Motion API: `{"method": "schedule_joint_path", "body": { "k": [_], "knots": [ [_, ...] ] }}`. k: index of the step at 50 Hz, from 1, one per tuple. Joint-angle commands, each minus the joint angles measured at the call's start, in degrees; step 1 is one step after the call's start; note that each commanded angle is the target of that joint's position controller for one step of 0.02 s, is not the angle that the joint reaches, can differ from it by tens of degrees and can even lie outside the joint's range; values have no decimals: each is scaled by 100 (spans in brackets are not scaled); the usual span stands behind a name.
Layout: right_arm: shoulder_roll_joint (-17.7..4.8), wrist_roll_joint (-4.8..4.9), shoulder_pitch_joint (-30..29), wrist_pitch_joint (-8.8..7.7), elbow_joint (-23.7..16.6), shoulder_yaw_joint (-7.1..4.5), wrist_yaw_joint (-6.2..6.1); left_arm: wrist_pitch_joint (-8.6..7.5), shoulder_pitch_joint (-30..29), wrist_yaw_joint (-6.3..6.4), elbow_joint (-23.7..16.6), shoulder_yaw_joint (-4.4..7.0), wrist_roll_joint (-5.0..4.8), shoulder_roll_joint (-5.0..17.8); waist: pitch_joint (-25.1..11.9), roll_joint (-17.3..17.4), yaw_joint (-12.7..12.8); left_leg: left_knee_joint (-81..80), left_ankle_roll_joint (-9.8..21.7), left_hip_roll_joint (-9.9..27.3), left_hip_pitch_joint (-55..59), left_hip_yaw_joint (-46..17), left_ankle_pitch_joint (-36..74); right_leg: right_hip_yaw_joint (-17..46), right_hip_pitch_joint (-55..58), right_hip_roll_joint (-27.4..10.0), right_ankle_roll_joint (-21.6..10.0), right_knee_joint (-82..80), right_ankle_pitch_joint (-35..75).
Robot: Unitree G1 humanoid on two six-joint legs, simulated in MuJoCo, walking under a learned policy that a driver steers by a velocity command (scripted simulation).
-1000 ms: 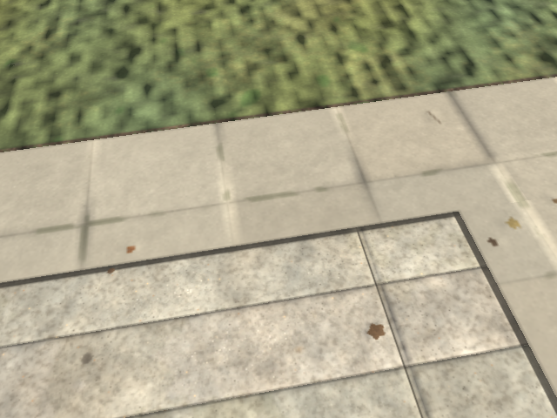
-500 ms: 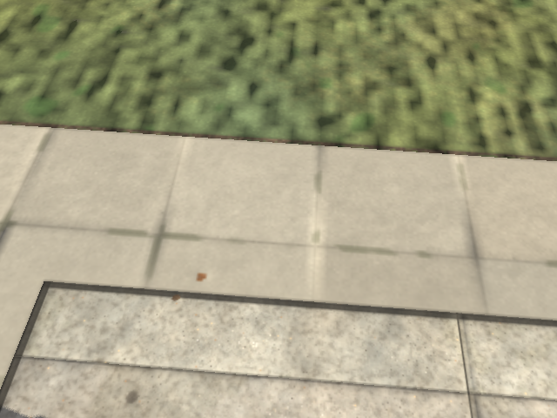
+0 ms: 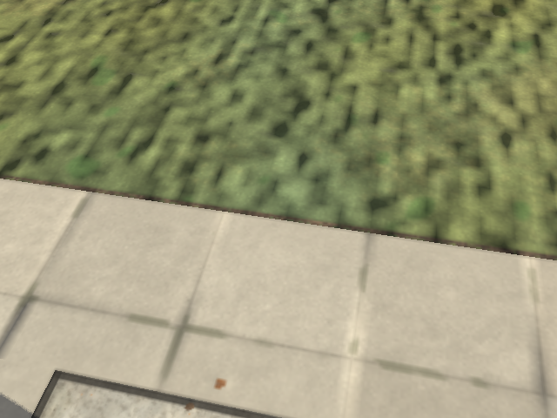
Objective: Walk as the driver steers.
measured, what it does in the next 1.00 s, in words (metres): walks ahead, turning right: left foot, then right foot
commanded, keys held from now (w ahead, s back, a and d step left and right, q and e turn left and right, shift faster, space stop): w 0.30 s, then w+e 0.44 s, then no key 0.26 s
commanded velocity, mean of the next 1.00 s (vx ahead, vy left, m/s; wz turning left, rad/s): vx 0.45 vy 0.00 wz -0.21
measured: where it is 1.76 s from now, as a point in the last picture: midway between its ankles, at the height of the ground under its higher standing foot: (309, 376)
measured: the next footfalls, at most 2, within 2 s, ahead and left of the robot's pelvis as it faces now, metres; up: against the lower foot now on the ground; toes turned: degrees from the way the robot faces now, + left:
left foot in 0.34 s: +0.34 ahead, +0.16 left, +0.00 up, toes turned +1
right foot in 0.86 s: +0.59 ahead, -0.13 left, +0.00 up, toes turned -17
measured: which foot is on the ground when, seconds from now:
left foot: up 0.00-0.32, down 0.34-0.88, up 0.90-1.00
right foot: down 0.00-0.34, up 0.36-0.84, down 0.86-1.00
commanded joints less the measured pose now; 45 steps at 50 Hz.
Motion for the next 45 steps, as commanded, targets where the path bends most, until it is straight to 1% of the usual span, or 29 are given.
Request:
{"method": "schedule_joint_path", "body": {
  "k": [1, 4, 7, 11, 13, 14, 15, 16, 17, 18, 19, 20, 21, 22, 23, 25, 27, 29, 31, 33, 35, 37, 39, 40, 41, 42, 43, 44, 45],
  "knots": [
    [-291, -39, -68, -43, -439, -80, -33, -109, -127, 30, -275, 152, -31, 749, -97, -664, -159, -524, -126, 407, -818, -121, 478, 1562, 593, -1541, -1094, -1370, 1081],
    [-163, -49, -586, -72, -521, -12, -20, -57, 62, 85, -126, 189, -71, 903, -54, -569, -4, -1606, -198, 412, -788, -20, 1394, 1079, 677, -1402, -960, -1437, 1536],
    [-94, -3, -1142, -110, -617, 28, 43, -9, 345, 99, 35, 192, -135, 980, 47, -594, 224, -2592, -196, 266, -511, 103, 2092, 779, 786, -1296, -817, -1400, 1429],
    [-145, 67, -1733, -159, -829, 25, 165, 88, 704, 96, 233, 200, -168, 1049, 239, -641, 433, -3245, -95, 115, -483, 171, 1985, 911, 1293, -1552, -785, -1173, 1267],
    [-221, 67, -1789, -195, -907, 3, 228, 149, 718, 119, 291, 230, -178, 1127, 263, -713, 368, -3477, 55, 51, -400, 191, 1566, 996, 1597, -1712, -717, -946, 1531],
    [-286, 59, -1653, -210, -892, -23, 242, 177, 673, 135, 306, 249, -181, 1178, 196, -758, 257, -3595, 141, -13, -150, 235, 1369, 995, 1689, -1743, -659, -764, 1876],
    [-389, 33, -1288, -222, -805, -80, 236, 201, 552, 151, 297, 262, -191, 1234, -2, -787, 8, -3779, 254, -161, 440, 373, 1311, 879, 1681, -1659, -570, -363, 2658],
    [-598, -14, -560, -229, -591, -199, 195, 215, 534, 158, 294, 226, -198, 1142, -451, -686, -343, -3916, 416, -268, 1608, 443, 1432, 716, 1410, -1391, -440, 465, 3314],
    [-979, -95, 529, -234, -403, -327, 128, 195, 434, 162, 165, 119, -102, 897, -1276, -351, -813, -3631, 770, 506, 3406, -326, 1790, 510, 375, -1091, -223, 1949, 2466],
    [-1524, -152, 1017, -200, -325, -443, 89, 81, 1062, 139, 26, -85, -63, 285, -2080, 1095, -661, -3889, 1622, 2013, 5536, -2745, 1243, 177, -1958, -177, 204, 4167, -783],
    [-1031, -69, 1191, -162, -285, -335, 82, -13, 941, 109, 141, -1, -166, 680, -2377, 1136, -855, -4480, 1783, 2198, 5524, -3765, 471, 904, -2666, -183, 222, 4989, -2255],
    [-792, -47, 824, -149, -291, -237, 53, -34, 480, 97, 7, 117, -290, 1025, -1417, 729, -813, -4607, 1498, 2012, 4780, -2887, 307, 906, -3071, -472, 208, 5254, -1883],
    [-614, -54, 450, -144, -315, -174, 44, -18, 120, 104, -74, 112, -271, 978, -915, 378, -651, -4764, 1291, 1751, 3962, -2164, 423, 747, -2961, -749, 206, 5061, -1387],
    [-444, -73, 123, -162, -291, -117, 67, 31, -51, 117, -110, 128, -203, 907, -472, 228, -472, -5030, 1180, 1520, 3213, -1674, 630, 702, -2783, -894, 234, 4740, -1059],
    [-319, -103, -100, -217, -281, -80, 83, 119, 48, 134, -82, 162, -178, 856, -272, 345, -263, -5267, 1079, 1352, 2695, -1273, 844, 761, -2460, -1034, 256, 4512, -801],
    [-315, -115, -256, -312, -190, -106, 98, 269, 271, 145, -8, 145, -197, 617, -122, 363, -65, -5599, 1061, 1269, 2180, -751, 1298, 764, -2124, -1058, 320, 4380, -515],
    [-428, -143, -239, -364, -66, -155, 73, 338, 149, 168, -74, 157, -180, 550, 12, 201, -13, -5734, 1057, 1271, 2107, -286, 1830, 857, -2319, -1054, 385, 4162, -117],
    [-499, -155, -137, -361, 61, -186, 23, 343, -83, 155, -158, 163, -154, 516, 78, 108, -53, -5742, 1013, 1230, 2290, 120, 2241, 913, -2573, -1027, 422, 3716, 428],
    [-560, -143, -116, -336, 134, -198, -18, 319, -343, 91, -231, 147, -150, 459, 135, 94, -118, -5756, 887, 1112, 2395, 534, 2340, 783, -2525, -994, 395, 3027, 1041],
    [-650, -114, -19, -306, 208, -219, -52, 302, -754, 15, -358, 106, -134, 378, 256, 52, -281, -5790, 803, 1087, 2477, 822, 2302, 531, -2392, -958, 350, 2377, 1445],
    [-754, -79, 208, -254, 325, -253, -79, 299, -1174, -55, -538, 63, -129, 302, 407, -12, -461, -5762, 786, 1221, 2788, 954, 2294, 355, -2470, -940, 277, 1940, 1474],
    [-832, -27, 374, -174, 430, -288, -86, 304, -1466, -120, -718, 52, -141, 311, 517, -18, -562, -5619, 750, 1356, 3246, 1051, 2429, 226, -2637, -917, 176, 1630, 1198],
    [-882, 26, 383, -64, 512, -295, -99, 292, -1581, -174, -872, 62, -86, 317, 559, 31, -502, -5146, 670, 1391, 3428, 1165, 3736, -11, -2386, -714, 48, 1302, 680],
    [-966, 59, 350, -18, 526, -307, -121, 281, -1457, -193, -909, 100, -54, 386, 398, 168, -384, -4765, 608, 1383, 3500, 1200, 4811, -175, -2022, -515, -39, 1231, 408],
    [-1058, 97, 291, 15, 525, -323, -152, 264, -1129, -204, -869, 163, -25, 510, 119, 327, -186, -4254, 518, 1334, 3555, 1220, 5707, -315, -1503, -287, -134, 1150, 237],
    [-1098, 121, 176, 49, 519, -322, -174, 244, -410, -196, -684, 282, -21, 718, -279, 305, 219, -3398, 366, 1155, 3469, 1308, 5949, -372, -592, -60, -271, 719, 580],
    [-1017, 109, 225, 26, 520, -279, -177, 246, 228, -108, -520, 425, -9, 1058, -678, 96, 545, -2280, 98, 861, 2821, 1434, 5223, -135, 714, -89, -445, 318, 1860],
    [-462, -209, 466, -59, 316, -91, -129, 286, 707, 44, -436, 511, 78, 1646, -1463, -1233, 402, -188, -247, 295, 972, 1421, 902, 1475, 2797, -1491, -1008, 1050, 5060],
    [-248, -111, 1163, -174, 412, 80, 1, 252, 523, 34, -584, 390, 109, 1629, -2790, -1660, 101, 1493, -473, -422, -292, 317, -2438, 3814, 4072, -2950, -2313, 660, 5808]
  ]
}}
